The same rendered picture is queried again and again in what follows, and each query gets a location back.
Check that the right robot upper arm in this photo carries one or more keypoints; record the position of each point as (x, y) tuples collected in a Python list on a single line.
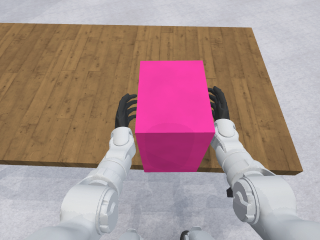
[(267, 203)]

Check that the right robot forearm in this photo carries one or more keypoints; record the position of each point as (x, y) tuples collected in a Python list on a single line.
[(235, 161)]

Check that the robot left hand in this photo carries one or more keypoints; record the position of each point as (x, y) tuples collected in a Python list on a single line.
[(122, 118)]

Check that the left robot upper arm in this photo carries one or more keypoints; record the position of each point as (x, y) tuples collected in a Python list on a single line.
[(88, 212)]

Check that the table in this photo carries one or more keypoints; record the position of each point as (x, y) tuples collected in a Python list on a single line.
[(61, 85)]

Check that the robot right shin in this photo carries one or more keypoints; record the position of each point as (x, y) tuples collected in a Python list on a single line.
[(195, 228)]

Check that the robot left shin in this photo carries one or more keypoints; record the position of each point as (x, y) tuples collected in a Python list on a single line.
[(131, 231)]

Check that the left robot forearm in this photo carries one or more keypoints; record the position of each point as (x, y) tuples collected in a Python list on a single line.
[(114, 167)]

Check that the robot shin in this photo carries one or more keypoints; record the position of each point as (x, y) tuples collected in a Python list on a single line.
[(195, 228), (131, 231)]

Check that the carton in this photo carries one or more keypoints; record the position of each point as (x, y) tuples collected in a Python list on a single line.
[(174, 123)]

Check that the robot right hand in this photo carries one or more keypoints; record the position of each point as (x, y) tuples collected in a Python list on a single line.
[(220, 107)]

